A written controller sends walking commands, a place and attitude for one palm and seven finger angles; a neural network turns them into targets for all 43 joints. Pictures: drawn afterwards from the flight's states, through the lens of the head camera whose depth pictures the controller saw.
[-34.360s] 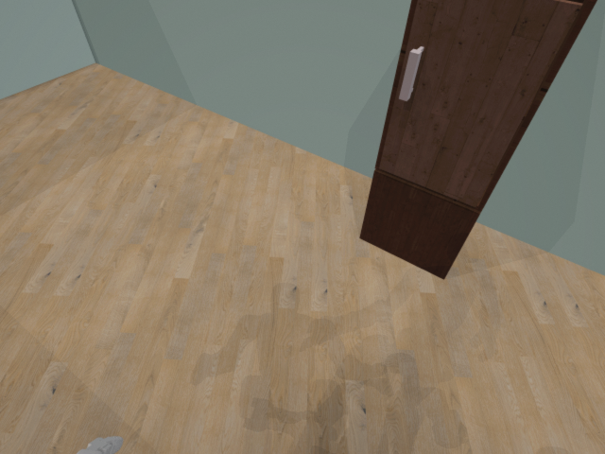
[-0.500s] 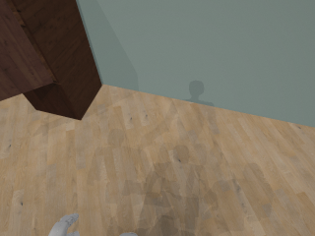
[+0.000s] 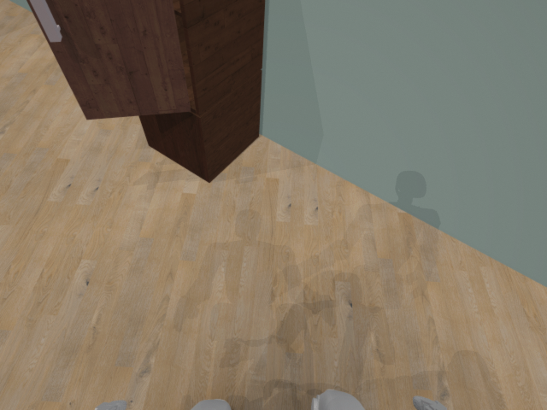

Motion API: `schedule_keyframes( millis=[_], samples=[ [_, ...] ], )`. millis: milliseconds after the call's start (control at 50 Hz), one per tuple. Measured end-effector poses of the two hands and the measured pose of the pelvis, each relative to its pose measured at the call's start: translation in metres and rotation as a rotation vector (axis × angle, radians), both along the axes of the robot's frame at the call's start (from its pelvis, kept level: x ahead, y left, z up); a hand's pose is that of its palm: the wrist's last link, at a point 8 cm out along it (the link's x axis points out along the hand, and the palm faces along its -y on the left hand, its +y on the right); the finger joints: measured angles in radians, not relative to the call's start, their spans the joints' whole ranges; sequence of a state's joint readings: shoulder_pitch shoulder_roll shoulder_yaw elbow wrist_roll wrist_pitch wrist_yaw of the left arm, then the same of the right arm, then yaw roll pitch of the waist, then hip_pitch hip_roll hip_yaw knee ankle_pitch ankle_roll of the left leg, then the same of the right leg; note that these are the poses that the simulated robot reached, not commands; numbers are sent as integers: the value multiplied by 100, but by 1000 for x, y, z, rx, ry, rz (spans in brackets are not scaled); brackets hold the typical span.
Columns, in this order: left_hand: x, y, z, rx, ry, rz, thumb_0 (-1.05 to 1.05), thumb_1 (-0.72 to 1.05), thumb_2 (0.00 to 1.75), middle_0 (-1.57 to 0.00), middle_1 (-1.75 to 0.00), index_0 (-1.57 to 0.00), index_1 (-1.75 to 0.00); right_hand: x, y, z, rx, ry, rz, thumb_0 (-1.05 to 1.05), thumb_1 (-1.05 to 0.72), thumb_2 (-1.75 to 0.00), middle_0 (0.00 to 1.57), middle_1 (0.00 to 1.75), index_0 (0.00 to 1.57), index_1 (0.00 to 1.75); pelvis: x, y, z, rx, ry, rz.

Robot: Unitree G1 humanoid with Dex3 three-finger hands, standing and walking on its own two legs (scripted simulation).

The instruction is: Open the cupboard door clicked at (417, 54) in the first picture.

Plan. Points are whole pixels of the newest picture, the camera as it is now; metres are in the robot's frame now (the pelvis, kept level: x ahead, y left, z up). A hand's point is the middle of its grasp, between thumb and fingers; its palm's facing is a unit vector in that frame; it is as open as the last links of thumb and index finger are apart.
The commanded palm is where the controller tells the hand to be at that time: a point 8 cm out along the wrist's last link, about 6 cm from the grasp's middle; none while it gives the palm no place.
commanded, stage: turn to face it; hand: left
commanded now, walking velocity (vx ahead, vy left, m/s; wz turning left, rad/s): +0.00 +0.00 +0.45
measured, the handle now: (45, 9) +0.94 +0.64 +0.03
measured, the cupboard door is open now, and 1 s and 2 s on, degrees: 46 46 46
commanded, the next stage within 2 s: take the last steps up to it in 0.36 s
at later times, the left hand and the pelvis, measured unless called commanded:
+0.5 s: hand out of the picture +0.01 +0.17 -0.18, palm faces +0.26 -0.95 -0.18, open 7.4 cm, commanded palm none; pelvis +0.02 -0.02 -0.01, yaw +13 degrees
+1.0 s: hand out of the picture +0.03 +0.18 -0.16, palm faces +0.40 -0.90 -0.19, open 7.4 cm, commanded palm none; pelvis +0.10 +0.02 +0.01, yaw +21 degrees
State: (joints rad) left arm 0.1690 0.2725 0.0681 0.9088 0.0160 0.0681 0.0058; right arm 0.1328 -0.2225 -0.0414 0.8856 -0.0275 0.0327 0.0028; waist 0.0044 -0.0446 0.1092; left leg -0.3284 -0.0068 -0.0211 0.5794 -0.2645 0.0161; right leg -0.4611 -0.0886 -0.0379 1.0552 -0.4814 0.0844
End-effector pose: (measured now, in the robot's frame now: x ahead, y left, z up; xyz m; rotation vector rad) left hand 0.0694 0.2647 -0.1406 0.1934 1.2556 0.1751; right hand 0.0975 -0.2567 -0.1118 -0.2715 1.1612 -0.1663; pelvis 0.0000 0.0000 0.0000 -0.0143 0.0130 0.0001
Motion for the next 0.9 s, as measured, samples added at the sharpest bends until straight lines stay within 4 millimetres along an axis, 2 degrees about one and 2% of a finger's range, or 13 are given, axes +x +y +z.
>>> schedule_keyframes(
  millis=[80,160,220,300,420,500,560,620,700,780,840,900],
  samples=[
    [7,-3,14,23,-56,30,0,91,90,-20,-30,-20,-29,3,-2,-4,26,28,31,1,-91,-90,21,30,20,30,2,-10,4,-7,3,41],
    [9,-15,21,56,-102,53,0,90,90,-20,-30,-20,-29,10,-13,-18,60,43,47,1,-91,-90,21,30,20,30,7,-28,-1,7,5,80],
    [-1,-26,21,75,-109,74,0,90,90,-20,-30,-20,-29,19,-23,-28,73,51,60,1,-91,-90,21,30,20,30,8,-37,-6,18,1,110],
    [-21,-43,24,48,-70,124,0,90,90,-20,-30,-20,-29,32,-26,-22,71,68,89,1,-91,-90,20,30,20,30,14,-38,2,26,-8,155],
    [-54,-56,9,-28,1,191,0,90,90,-20,-30,-20,-29,57,-9,-8,51,57,156,1,-91,-90,20,30,20,30,20,-33,6,39,-2,196],
    [-76,-50,-13,-71,56,250,0,90,90,-20,-30,-21,-30,73,10,-10,24,17,211,1,-91,-90,20,30,20,30,22,-21,-6,18,1,223],
    [-84,-44,-14,-74,96,271,0,90,90,-20,-30,-20,-29,75,22,-6,21,18,243,1,-91,-90,20,30,20,30,24,-19,-3,17,-1,225],
    [-77,-38,-6,-70,87,282,0,90,90,-20,-30,-20,-29,70,28,-5,32,34,255,1,-91,-90,20,30,20,30,28,-18,3,2,3,245],
    [-53,-32,9,-47,15,287,1,91,90,-20,-30,-20,-29,58,26,-11,56,91,257,1,-91,-90,21,30,20,30,38,-20,8,-5,4,275],
    [-30,-28,11,2,-81,297,0,90,90,-20,-30,-20,-29,55,16,-31,77,156,248,1,-91,-90,21,30,20,30,54,-25,-4,23,3,302],
    [-31,-30,14,11,-90,345,0,90,90,-20,-30,-20,-29,66,14,-34,69,205,273,1,-91,-90,21,30,20,30,66,-20,-3,12,-15,337],
    [-41,-34,16,-7,-35,375,0,90,90,-20,-30,-20,-29,91,22,-24,65,195,277,1,-91,-90,20,30,20,30,80,-9,5,14,-8,347]
  ],
)
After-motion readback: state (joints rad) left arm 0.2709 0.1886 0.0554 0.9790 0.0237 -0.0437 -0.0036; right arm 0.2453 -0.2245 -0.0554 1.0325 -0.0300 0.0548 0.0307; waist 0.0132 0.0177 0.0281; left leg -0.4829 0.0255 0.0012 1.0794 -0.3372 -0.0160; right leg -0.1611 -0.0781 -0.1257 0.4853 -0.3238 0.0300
